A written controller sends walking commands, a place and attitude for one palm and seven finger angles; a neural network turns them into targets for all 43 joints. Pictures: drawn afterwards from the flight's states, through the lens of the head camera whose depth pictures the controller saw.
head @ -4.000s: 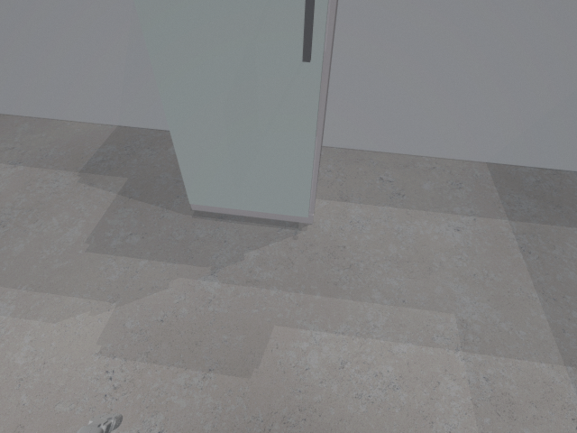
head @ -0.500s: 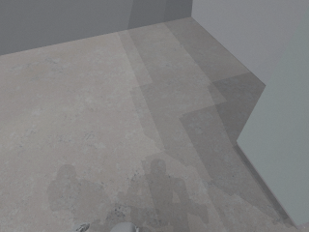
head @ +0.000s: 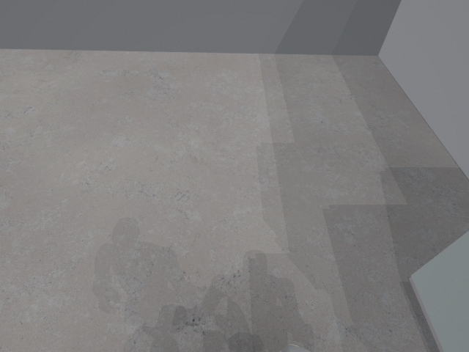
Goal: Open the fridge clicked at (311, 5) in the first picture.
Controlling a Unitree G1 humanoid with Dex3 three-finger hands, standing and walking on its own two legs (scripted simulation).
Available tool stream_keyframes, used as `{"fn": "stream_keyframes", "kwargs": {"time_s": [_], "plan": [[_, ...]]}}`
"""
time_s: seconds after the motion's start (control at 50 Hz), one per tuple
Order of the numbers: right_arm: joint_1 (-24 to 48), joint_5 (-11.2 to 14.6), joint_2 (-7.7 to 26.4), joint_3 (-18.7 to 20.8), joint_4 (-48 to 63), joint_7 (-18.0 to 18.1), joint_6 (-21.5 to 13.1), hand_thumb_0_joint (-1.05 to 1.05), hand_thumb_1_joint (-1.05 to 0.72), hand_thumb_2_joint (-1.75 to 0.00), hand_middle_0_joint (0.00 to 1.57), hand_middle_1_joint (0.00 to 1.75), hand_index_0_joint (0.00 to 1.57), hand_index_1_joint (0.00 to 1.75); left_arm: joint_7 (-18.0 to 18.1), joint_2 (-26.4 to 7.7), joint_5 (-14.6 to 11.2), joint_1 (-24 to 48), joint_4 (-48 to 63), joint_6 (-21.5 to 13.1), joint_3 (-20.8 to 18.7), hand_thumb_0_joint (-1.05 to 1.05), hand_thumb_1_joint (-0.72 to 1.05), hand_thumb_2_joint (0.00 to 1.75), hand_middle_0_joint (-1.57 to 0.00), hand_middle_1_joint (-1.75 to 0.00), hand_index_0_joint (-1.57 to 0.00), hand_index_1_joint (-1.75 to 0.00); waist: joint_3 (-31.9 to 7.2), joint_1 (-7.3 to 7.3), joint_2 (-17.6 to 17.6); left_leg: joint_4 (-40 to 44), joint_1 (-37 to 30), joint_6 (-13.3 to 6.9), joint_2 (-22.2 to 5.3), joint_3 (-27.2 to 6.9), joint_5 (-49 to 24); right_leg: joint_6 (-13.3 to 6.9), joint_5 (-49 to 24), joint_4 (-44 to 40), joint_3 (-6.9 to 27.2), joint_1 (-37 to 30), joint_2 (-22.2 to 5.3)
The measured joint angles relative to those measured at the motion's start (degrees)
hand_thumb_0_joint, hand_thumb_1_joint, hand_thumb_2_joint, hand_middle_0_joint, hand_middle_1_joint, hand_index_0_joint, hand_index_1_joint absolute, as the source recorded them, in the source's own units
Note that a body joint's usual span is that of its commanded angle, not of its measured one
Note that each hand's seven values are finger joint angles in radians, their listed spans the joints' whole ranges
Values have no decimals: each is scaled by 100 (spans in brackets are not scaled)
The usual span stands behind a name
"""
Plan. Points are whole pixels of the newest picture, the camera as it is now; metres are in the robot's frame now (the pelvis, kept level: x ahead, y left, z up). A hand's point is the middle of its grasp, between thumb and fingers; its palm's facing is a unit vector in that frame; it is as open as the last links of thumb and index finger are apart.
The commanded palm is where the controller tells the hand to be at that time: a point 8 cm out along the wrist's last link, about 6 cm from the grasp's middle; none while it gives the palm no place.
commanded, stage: walk to a spot facing it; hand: right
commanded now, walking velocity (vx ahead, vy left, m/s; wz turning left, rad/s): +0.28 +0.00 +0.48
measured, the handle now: out of the picture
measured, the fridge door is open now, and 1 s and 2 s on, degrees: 0 0 0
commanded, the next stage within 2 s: turn to face it in 0.40 s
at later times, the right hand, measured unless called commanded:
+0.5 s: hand (328, 286) +0.30 -0.20 -0.17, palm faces -0.27 +0.95 -0.17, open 7.4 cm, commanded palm none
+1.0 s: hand (318, 274) +0.34 -0.19 -0.20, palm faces -0.09 +0.99 -0.14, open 7.4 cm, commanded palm none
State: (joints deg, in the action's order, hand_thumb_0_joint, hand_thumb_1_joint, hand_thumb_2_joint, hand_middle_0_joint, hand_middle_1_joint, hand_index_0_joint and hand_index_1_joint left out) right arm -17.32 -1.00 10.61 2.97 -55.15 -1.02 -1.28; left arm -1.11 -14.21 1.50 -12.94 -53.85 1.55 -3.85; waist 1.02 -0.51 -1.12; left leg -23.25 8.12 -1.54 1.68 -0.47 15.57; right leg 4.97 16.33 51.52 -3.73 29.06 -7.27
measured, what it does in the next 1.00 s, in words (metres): walks ahead: right foot, then left foot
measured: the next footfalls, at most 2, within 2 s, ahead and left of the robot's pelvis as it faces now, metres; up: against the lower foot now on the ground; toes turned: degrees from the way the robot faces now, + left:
right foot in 0.12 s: +0.15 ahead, -0.14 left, +0.00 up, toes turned -3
left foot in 0.62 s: +0.22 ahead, +0.12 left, +0.00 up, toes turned +27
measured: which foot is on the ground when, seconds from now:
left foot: down 0.00-0.14, up 0.16-0.60, down 0.62-0.98, up 1.00-1.00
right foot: up 0.00-0.10, down 0.12-0.62, up 0.64-0.94, down 0.96-1.00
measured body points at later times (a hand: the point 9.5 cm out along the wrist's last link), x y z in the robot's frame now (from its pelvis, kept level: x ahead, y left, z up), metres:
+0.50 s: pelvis +0.14 -0.04 +0.00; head +0.18 -0.05 +0.45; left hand +0.05 +0.19 -0.14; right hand +0.31 -0.25 -0.15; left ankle +0.17 +0.11 -0.68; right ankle +0.11 -0.14 -0.74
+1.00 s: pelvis +0.21 -0.03 -0.03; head +0.25 -0.06 +0.42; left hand +0.22 +0.22 -0.16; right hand +0.34 -0.24 -0.19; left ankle +0.19 +0.11 -0.74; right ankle +0.24 -0.11 -0.74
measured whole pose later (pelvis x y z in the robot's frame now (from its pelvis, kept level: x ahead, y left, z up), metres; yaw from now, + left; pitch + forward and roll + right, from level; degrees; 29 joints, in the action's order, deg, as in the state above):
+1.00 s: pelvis +0.21 -0.03 -0.03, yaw +7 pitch +0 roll +2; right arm -8.0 -0.7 10.1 3.7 -53.6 1.3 2.0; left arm -0.7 -10.4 1.1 -14.1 -55.3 1.9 -3.6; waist 3.2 1.5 2.0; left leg -43.8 18.9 2.8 -9.3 15.1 25.0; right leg -1.7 20.4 42.7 -8.3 22.3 -4.1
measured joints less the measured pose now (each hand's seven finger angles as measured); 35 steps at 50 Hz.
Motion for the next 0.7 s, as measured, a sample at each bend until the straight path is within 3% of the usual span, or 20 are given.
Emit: {"fn": "stream_keyframes", "kwargs": {"time_s": [0.12,0.16,0.22,0.3,0.38,0.46,0.56,0.6,0.62,0.66,0.7], "plan": [[-254,-3,69,70,-210,3,65,1,-90,-90,21,30,20,30,29,140,-56,215,153,-212,102,1,91,90,-20,-30,-20,-30,11,-182,177,-367,-154,212,-6,-336,485,-109,-76,-1672,-115,-720,262],[-276,32,140,137,-277,-5,146,1,-90,-90,21,30,20,30,81,225,-20,290,205,-362,163,1,91,90,-20,-30,-20,-30,61,-194,314,-1370,190,157,-37,-426,978,-475,-351,-1668,-313,-843,298],[-173,-7,226,205,-395,-56,275,1,-91,-90,20,30,20,30,140,374,-6,237,228,-455,260,0,91,90,-20,-30,-20,-30,77,-139,356,-3480,1081,118,-72,-118,1093,-679,17,-1653,-599,-1127,195],[121,-45,317,283,-249,-128,320,1,-91,-90,20,30,20,30,234,559,-37,-54,45,-491,309,0,91,90,-20,-30,-20,-30,125,-100,357,-4420,1929,266,-342,271,382,-663,-89,-2328,-894,-1706,153],[450,-40,303,320,-7,-113,368,1,-91,-90,20,30,20,30,303,506,-62,-309,-195,-447,216,0,94,90,-20,-30,-20,-30,210,-36,297,-4204,2395,409,-521,412,47,-660,-52,-2666,-1174,-2081,108],[826,-41,266,308,151,-107,445,1,-91,-90,20,30,19,30,276,454,-48,-514,-388,-348,167,0,93,90,-20,-30,-20,-30,348,84,266,-3360,2438,454,-622,551,-123,-597,173,-2632,-1443,-2310,51],[1245,-54,172,230,277,-75,429,1,-91,-90,20,30,19,30,241,401,-14,-713,-521,-243,99,0,92,90,-20,-30,-20,-30,514,335,174,-2165,2003,332,-545,698,17,-440,645,-2207,-1714,-2425,-74],[1347,-66,128,148,315,-34,303,1,-91,-90,20,30,19,30,228,393,-33,-851,-601,-215,98,0,91,90,-20,-30,-20,-30,501,417,113,-1414,1559,243,-447,768,-341,-344,915,-1813,-1713,-2364,-170],[1376,-80,128,96,325,-1,190,1,-91,-90,20,30,20,30,216,415,-64,-939,-654,-196,109,0,91,90,-20,-30,-20,-30,446,437,148,-1140,1364,111,-466,785,-492,-311,1033,-1386,-1633,-2193,-198],[1489,-31,0,-18,232,81,-9,1,-91,-90,20,30,20,30,233,387,-128,-888,-778,-86,135,0,91,90,-20,-30,-20,-30,499,476,-29,-1404,1359,-51,-408,888,-92,-274,1485,-281,-921,-1688,-187],[1496,-4,-117,-128,163,123,-58,0,-91,-90,20,30,20,30,255,412,-150,-817,-837,29,153,1,91,90,-20,-30,-20,-30,465,494,-98,-1416,1216,-81,-421,971,88,-263,1693,488,-349,-1271,-19]]}}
